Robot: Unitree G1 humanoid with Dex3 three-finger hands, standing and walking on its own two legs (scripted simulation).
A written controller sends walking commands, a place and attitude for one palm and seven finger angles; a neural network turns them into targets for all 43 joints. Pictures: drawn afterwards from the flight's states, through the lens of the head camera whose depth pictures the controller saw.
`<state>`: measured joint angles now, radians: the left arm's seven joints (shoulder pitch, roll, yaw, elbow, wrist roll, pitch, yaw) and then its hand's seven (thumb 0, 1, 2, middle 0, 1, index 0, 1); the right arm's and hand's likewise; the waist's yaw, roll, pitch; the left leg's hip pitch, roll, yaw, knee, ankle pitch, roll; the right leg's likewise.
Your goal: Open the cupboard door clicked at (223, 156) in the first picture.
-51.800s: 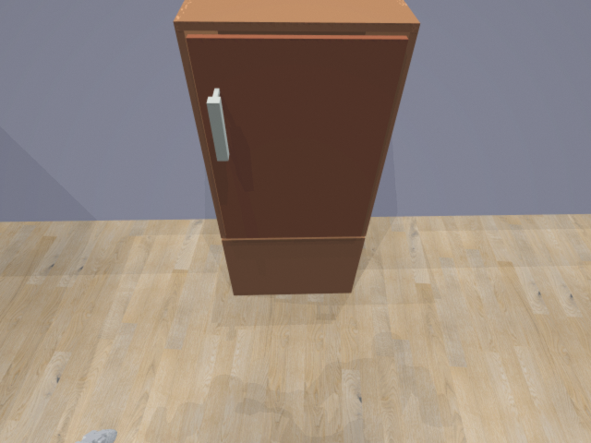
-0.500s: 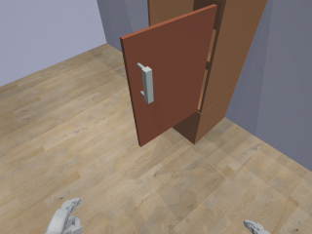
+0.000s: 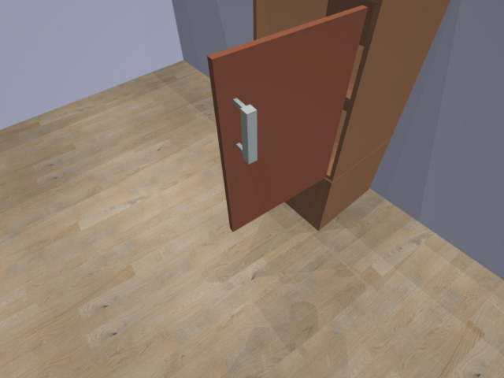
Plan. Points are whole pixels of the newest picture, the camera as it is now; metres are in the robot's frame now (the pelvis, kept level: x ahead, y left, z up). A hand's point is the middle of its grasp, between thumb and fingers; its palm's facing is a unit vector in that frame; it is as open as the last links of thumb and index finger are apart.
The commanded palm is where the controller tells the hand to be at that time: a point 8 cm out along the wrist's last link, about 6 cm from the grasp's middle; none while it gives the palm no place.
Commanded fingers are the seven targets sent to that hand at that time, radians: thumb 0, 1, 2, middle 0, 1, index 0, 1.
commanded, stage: let the arm hang, fingers relaxed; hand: left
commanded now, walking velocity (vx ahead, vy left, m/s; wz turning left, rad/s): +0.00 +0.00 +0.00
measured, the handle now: (243, 131) +0.61 +0.06 +0.03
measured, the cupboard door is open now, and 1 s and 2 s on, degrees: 85 85 85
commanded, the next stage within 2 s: look to check the result in 0.40 s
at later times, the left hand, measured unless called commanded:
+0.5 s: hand out of the picture +0.02 +0.17 -0.17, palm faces +0.03 -0.98 -0.20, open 7.4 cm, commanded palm none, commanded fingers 0.00 0.90 0.90 -0.20 -0.30 -0.20 -0.30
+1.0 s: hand out of the picture +0.04 +0.18 -0.17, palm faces +0.03 -0.98 -0.22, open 7.4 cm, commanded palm none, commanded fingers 0.00 0.90 0.90 -0.20 -0.30 -0.20 -0.30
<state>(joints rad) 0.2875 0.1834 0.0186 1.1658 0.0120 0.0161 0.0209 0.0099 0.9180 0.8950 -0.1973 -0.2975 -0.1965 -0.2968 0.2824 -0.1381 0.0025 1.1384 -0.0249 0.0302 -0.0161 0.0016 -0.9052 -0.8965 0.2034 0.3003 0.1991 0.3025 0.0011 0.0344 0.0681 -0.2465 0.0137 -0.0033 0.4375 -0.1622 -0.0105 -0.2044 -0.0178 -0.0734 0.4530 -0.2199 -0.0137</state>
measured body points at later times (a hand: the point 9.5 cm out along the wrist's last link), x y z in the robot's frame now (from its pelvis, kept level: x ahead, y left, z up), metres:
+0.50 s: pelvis +0.01 +0.00 +0.00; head +0.03 -0.01 +0.45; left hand +0.02 +0.22 -0.16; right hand +0.01 -0.22 -0.16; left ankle +0.05 +0.13 -0.74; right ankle +0.02 -0.11 -0.74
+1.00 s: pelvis +0.02 -0.01 +0.00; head +0.04 -0.01 +0.45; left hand +0.03 +0.23 -0.15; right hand +0.04 -0.23 -0.16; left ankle +0.05 +0.13 -0.74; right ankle +0.02 -0.11 -0.74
